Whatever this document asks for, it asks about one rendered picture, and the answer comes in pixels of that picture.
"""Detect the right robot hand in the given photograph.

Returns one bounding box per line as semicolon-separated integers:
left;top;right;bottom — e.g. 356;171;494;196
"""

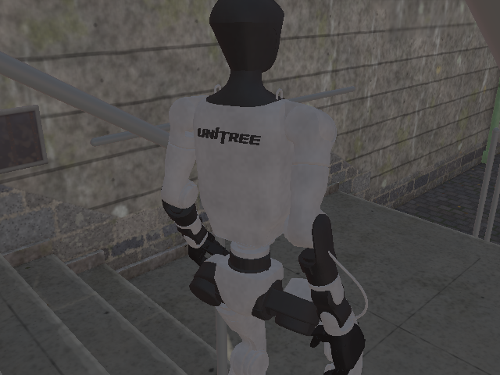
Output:
310;322;366;375

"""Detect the robot left upper arm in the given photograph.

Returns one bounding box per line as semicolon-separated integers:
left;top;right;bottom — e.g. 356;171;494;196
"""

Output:
161;95;209;209

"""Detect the right robot forearm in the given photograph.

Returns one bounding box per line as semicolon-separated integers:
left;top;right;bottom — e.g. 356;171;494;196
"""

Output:
298;214;354;336

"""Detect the left robot hand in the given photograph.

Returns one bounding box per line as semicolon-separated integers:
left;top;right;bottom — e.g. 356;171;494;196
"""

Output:
185;231;230;266

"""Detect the left robot forearm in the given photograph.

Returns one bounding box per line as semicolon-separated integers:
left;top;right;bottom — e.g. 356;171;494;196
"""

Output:
161;189;208;248

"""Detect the robot right upper arm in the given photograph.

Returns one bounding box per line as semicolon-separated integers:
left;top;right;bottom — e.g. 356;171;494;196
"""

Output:
284;101;337;248

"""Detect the left robot thigh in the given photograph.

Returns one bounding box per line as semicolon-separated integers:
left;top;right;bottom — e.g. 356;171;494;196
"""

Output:
189;254;269;375

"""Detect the left robot shin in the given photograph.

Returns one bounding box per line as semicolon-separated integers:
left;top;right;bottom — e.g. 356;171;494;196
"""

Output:
228;343;266;375

